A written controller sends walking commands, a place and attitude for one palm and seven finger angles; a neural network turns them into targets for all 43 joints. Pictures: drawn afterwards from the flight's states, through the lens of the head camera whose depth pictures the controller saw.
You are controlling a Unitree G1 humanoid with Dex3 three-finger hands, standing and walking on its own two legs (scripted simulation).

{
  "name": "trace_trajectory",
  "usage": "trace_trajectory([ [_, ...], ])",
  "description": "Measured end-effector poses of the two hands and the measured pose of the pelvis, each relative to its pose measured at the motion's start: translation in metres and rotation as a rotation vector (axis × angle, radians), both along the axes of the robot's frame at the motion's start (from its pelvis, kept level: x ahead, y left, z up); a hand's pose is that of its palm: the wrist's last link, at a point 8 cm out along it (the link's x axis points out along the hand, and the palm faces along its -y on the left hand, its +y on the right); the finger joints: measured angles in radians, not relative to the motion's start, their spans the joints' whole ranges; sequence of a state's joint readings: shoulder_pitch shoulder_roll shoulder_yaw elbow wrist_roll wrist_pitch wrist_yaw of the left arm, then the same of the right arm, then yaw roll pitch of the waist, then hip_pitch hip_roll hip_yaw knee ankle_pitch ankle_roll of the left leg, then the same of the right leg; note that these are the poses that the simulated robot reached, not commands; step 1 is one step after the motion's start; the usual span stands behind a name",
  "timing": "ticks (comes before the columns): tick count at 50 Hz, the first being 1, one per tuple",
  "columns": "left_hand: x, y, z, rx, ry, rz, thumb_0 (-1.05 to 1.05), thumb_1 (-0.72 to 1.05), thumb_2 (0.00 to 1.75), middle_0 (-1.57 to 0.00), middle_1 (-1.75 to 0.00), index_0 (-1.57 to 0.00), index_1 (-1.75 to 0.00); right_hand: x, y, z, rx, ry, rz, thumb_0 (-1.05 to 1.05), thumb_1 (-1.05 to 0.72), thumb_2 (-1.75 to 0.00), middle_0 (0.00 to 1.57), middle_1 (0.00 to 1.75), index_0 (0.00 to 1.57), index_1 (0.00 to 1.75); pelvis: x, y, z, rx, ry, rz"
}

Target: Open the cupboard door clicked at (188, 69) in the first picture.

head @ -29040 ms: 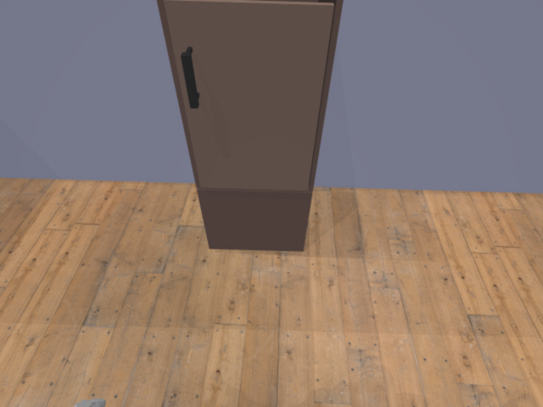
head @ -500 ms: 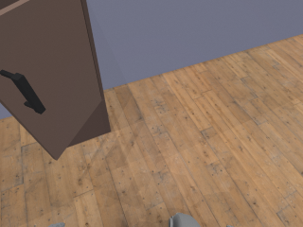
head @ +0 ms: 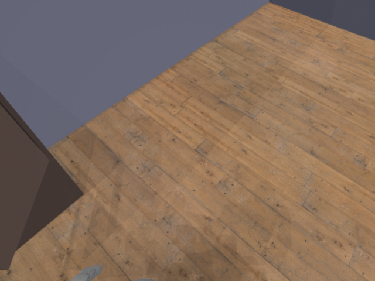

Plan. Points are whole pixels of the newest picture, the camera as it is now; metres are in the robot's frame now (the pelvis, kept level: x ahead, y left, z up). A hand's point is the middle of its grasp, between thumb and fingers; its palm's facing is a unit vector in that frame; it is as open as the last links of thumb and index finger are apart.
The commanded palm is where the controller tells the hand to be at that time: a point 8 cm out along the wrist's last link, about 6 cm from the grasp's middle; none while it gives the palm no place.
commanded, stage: walk to a spot facing it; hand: left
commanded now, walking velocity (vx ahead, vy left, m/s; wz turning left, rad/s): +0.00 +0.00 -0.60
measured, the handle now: out of the picture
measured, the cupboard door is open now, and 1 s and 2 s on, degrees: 42 42 42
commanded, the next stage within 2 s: turn to face it in 1.48 s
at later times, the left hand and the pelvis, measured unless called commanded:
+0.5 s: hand (129, 274) +0.15 +0.14 -0.15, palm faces -0.24 -0.94 -0.23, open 7.3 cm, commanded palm none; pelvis +0.06 -0.04 +0.01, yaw -17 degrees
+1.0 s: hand (200, 161) +0.46 -0.03 -0.14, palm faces -0.61 -0.77 -0.20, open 7.4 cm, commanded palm none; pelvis +0.23 -0.10 +0.01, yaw -36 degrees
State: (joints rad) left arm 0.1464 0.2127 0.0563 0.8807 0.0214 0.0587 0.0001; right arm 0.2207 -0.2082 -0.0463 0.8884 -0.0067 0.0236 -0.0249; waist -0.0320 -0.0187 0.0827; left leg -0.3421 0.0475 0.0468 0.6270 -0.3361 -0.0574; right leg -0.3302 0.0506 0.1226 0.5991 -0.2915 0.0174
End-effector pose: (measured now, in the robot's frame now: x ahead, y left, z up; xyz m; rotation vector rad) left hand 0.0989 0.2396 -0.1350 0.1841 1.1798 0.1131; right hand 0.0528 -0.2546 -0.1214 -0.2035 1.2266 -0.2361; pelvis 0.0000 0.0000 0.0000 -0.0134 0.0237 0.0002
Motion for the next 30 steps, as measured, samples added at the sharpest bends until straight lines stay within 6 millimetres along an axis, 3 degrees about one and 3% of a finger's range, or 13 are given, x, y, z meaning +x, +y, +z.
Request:
trace_trajectory([
  [3, 0.007, 0.005, -0.004, -0.014, 0.014, -0.022, 0.01, 0.91, 0.89, -0.20, -0.30, -0.20, -0.30, -0.004, 0.012, 0.003, -0.002, -0.017, -0.008, 0.00, -0.90, -0.90, 0.21, 0.30, 0.20, 0.30, 0.001, 0.005, 0.000, -0.007, 0.002, -0.040],
  [9, 0.026, 0.003, 0.011, -0.015, 0.014, -0.066, 0.01, 0.91, 0.90, -0.20, -0.30, -0.20, -0.30, -0.025, 0.017, 0.013, 0.014, 0.025, -0.060, 0.00, -0.90, -0.90, 0.21, 0.30, 0.20, 0.30, 0.009, 0.002, 0.014, -0.024, 0.007, -0.109],
  [14, 0.046, -0.017, 0.017, 0.007, 0.022, -0.151, 0.01, 0.91, 0.90, -0.20, -0.30, -0.20, -0.30, -0.046, 0.002, 0.003, 0.041, 0.042, -0.154, 0.00, -0.90, -0.90, 0.21, 0.30, 0.20, 0.30, 0.016, -0.010, 0.012, -0.021, 0.009, -0.184],
  [19, 0.067, -0.041, 0.011, 0.041, -0.006, -0.214, 0.01, 0.91, 0.90, -0.20, -0.30, -0.20, -0.30, -0.066, -0.025, -0.021, 0.063, 0.089, -0.241, 0.00, -0.90, -0.90, 0.21, 0.30, 0.20, 0.30, 0.028, -0.030, -0.004, -0.001, 0.003, -0.244],
  [23, 0.063, -0.050, 0.016, 0.046, 0.035, -0.213, 0.01, 0.91, 0.90, -0.20, -0.30, -0.20, -0.30, -0.047, -0.042, -0.011, 0.051, 0.085, -0.266, 0.00, -0.90, -0.90, 0.21, 0.30, 0.20, 0.30, 0.046, -0.035, 0.005, 0.001, -0.005, -0.279],
  [30, 0.068, -0.051, 0.007, 0.020, 0.188, -0.245, 0.01, 0.91, 0.89, -0.20, -0.30, -0.20, -0.30, 0.033, -0.055, 0.013, 0.009, -0.077, -0.284, 0.00, -0.91, -0.90, 0.20, 0.30, 0.19, 0.30, 0.091, -0.039, 0.011, 0.014, -0.003, -0.362],
])
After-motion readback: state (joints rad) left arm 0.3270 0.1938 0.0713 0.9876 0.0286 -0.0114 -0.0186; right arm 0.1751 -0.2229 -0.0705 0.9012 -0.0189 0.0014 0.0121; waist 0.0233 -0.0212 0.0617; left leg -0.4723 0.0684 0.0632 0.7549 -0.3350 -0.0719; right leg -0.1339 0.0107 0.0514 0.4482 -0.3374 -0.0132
